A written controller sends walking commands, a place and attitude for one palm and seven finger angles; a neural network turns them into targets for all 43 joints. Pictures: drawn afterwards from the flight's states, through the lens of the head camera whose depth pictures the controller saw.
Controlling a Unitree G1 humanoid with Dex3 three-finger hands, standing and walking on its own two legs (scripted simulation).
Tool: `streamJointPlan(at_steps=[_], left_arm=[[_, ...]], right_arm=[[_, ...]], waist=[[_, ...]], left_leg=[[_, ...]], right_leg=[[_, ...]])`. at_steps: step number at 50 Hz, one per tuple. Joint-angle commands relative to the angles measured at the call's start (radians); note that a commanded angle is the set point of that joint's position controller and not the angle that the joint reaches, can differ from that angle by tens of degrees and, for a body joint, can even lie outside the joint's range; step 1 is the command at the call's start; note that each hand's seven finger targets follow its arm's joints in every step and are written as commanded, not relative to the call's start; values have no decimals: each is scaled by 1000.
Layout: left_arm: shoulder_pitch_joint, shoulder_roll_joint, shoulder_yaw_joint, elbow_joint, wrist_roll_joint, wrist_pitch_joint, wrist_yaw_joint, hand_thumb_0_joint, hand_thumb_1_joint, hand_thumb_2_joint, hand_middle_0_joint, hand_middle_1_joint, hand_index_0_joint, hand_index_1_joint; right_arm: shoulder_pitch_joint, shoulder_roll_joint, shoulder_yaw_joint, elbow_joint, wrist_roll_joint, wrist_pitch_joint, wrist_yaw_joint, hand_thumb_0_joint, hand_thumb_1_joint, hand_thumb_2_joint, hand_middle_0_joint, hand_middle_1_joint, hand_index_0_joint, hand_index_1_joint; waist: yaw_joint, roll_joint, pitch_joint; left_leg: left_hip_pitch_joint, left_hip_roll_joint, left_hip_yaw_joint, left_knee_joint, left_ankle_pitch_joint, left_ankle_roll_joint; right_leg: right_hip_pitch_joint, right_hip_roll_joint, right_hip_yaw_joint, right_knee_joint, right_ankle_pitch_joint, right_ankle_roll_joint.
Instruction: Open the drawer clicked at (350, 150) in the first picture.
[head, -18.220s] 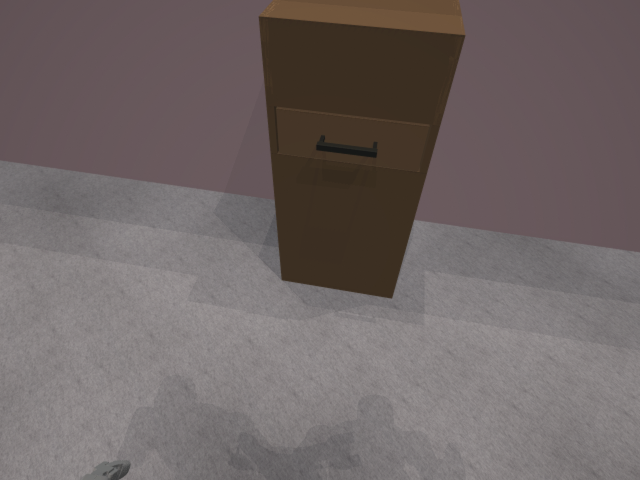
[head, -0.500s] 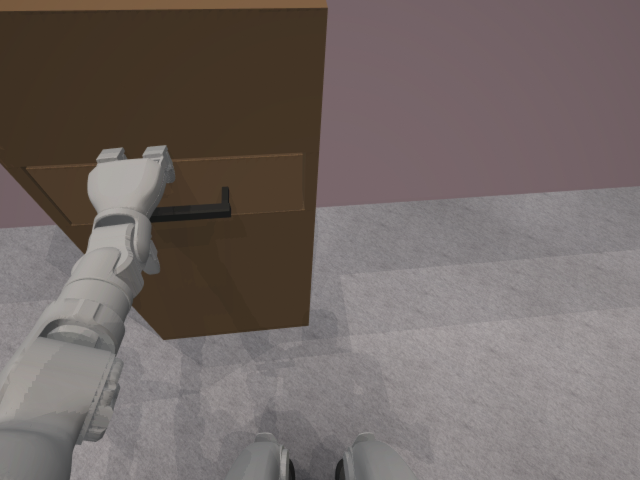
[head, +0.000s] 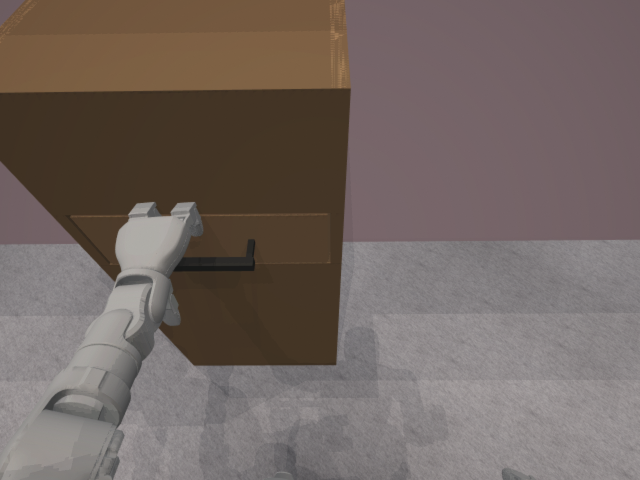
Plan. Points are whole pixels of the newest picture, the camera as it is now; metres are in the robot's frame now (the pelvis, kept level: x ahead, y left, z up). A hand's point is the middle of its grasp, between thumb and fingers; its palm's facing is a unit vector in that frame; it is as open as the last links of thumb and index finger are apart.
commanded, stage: re-aim the fingers above the handle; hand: left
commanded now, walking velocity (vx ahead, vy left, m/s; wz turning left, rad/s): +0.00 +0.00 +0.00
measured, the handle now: (206, 255) +0.45 +0.21 -0.06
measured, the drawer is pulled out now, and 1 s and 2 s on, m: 0.00 0.00 0.00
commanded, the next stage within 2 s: lower the fingers behind the handle in 1.84 s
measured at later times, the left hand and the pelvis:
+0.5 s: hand (181, 258) +0.40 +0.22 +0.01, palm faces +0.00 -0.05 -1.00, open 13.6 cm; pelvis +0.00 +0.00 +0.00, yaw -2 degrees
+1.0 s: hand (194, 261) +0.40 +0.20 +0.00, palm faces +0.01 -0.05 -1.00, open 13.6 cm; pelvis -0.02 +0.01 +0.00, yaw -2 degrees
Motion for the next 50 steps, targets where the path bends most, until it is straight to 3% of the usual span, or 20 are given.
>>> streamJointPlan(at_steps=[1,5,8,10,13,14,17,18,20,21,24,26,30,32,38,41,44,46,49,50], left_arm=[[-458,200,83,-286,7,-32,51,0,-500,300,-300,-1200,-300,-1200],[-413,180,72,-325,3,-40,42,0,-500,300,-300,-1200,-300,-1200],[-430,146,45,-351,-1,-43,42,0,-500,300,-300,-1200,-300,-1200],[-397,170,72,-363,5,-46,44,0,-500,300,-300,-1200,-300,-1200],[-372,170,79,-357,5,-37,48,0,-500,300,-300,-1200,-300,-1200],[-339,202,115,-345,4,-32,52,0,-500,300,-300,-1200,-300,-1200],[-326,222,129,-300,17,-12,57,0,-500,300,-300,-1200,-300,-1200],[-322,197,112,-300,21,-7,60,0,-500,300,-300,-1200,-300,-1200],[-288,206,125,-284,26,6,61,0,-500,300,-300,-1200,-300,-1200],[-314,204,118,-293,24,10,62,0,-500,300,-300,-1200,-300,-1200],[-282,200,121,-268,18,25,60,0,-500,300,-300,-1200,-300,-1200],[-325,190,101,-220,22,35,59,0,-500,300,-300,-1200,-300,-1200],[-331,198,103,-192,33,44,52,0,-500,300,-300,-1200,-300,-1200],[-360,141,57,-204,27,39,48,0,-500,300,-300,-1200,-300,-1200],[-351,114,44,-200,23,26,50,0,-500,300,-300,-1200,-300,-1200],[-386,142,68,-174,33,22,68,0,-500,300,-300,-1200,-300,-1200],[-424,203,120,-211,50,16,99,0,-500,300,-300,-1200,-300,-1200],[-445,190,109,-193,53,24,117,0,-500,300,-300,-1200,-300,-1200],[-443,217,132,-175,53,48,129,0,-500,300,-300,-1200,-300,-1200],[-433,193,112,-164,50,58,130,0,-500,300,-300,-1200,-300,-1200]], right_arm=[[85,-132,-57,-74,-5,-6,-7,0,-900,-900,200,300,200,300],[63,-127,-59,-83,-2,-1,-5,0,-900,-900,200,300,200,300],[64,-128,-63,-84,-4,-3,-4,0,-900,-900,200,300,200,300],[57,-129,-66,-83,-5,-2,-4,0,-900,-900,200,300,200,300],[57,-130,-67,-83,-6,0,-2,0,-900,-900,200,300,200,300],[58,-134,-67,-81,-7,3,-2,0,-900,-900,200,300,200,300],[42,-133,-59,-81,0,9,-3,0,-900,-900,200,300,200,300],[44,-133,-62,-84,0,8,-2,0,-900,-900,200,300,200,300],[34,-133,-61,-87,3,12,1,0,-900,-900,200,300,200,300],[39,-136,-62,-89,3,11,1,0,-900,-900,200,300,200,300],[32,-139,-59,-95,6,12,1,0,-900,-900,200,300,200,300],[42,-139,-56,-89,10,11,0,0,-900,-900,200,300,200,300],[41,-140,-54,-93,11,12,-1,0,-900,-900,200,300,200,300],[45,-136,-57,-95,11,6,2,0,-900,-900,200,300,200,300],[54,-136,-59,-96,10,0,6,0,-900,-900,200,300,200,300],[57,-137,-56,-92,9,-2,3,0,-900,-900,200,300,200,300],[55,-140,-57,-89,3,-7,2,0,-900,-900,200,300,200,300],[60,-136,-58,-81,2,-9,1,0,-900,-900,200,300,200,300],[63,-142,-57,-74,-2,-9,3,0,-900,-900,200,300,200,300],[63,-137,-55,-76,2,-7,3,0,-900,-900,200,300,200,300]], waist=[[-75,0,-380],[-64,12,-388],[-76,8,-369],[-61,6,-406],[-60,-8,-382],[-46,-22,-395],[-42,-51,-341],[-43,-32,-329],[-27,-28,-348],[-38,-8,-324],[-29,-7,-313],[-46,-36,-254],[-33,-34,-292],[-45,-37,-286],[-44,-28,-275],[-47,-44,-253],[-28,10,-310],[-44,10,-323],[-40,-15,-353],[-39,-4,-347]], left_leg=[[307,2,29,-28,494,19],[321,2,26,-37,506,16],[323,4,26,-40,481,19],[343,7,24,-40,516,16],[317,5,31,-45,485,18],[304,4,32,-49,489,17],[239,0,40,-66,417,17],[251,2,41,-71,417,16],[259,3,45,-80,418,14],[263,6,43,-83,409,14],[267,9,38,-100,387,11],[241,11,37,-112,323,14],[249,12,38,-124,305,13],[264,14,36,-124,297,13],[267,18,31,-123,294,11],[238,18,25,-121,255,12],[260,19,22,-110,290,6],[264,21,23,-99,293,5],[254,19,24,-93,321,4],[254,18,29,-99,311,4]], right_leg=[[169,-13,63,-83,537,19],[176,-13,61,-82,529,18],[162,-12,57,-86,504,16],[171,-11,60,-80,520,18],[189,-13,60,-85,525,16],[216,-13,62,-85,534,14],[225,-18,67,-92,512,17],[212,-15,62,-94,494,12],[222,-14,64,-98,480,12],[208,-13,59,-100,461,8],[201,-9,53,-111,407,4],[167,-8,48,-122,341,5],[173,-10,53,-125,309,5],[149,-9,49,-131,293,6],[127,-5,42,-124,273,0],[103,-5,42,-119,227,0],[99,-4,41,-98,239,-6],[82,-2,39,-91,244,-3],[111,-1,40,-84,276,-1],[108,-1,39,-89,270,1]])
